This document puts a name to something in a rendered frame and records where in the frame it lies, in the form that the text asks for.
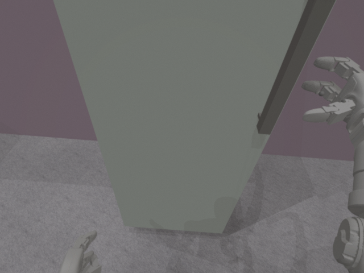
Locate handle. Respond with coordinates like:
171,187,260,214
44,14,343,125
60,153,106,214
257,0,336,135

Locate fridge door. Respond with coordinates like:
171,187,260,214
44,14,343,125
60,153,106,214
53,0,336,234

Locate right robot upper arm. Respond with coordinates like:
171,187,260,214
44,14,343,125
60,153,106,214
333,217,364,273

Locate robot right forearm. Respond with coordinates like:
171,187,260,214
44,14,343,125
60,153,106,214
346,108,364,219

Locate robot left hand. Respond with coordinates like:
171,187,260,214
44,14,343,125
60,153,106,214
59,230,102,273

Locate robot right hand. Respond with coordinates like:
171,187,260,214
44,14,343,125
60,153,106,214
301,56,364,125

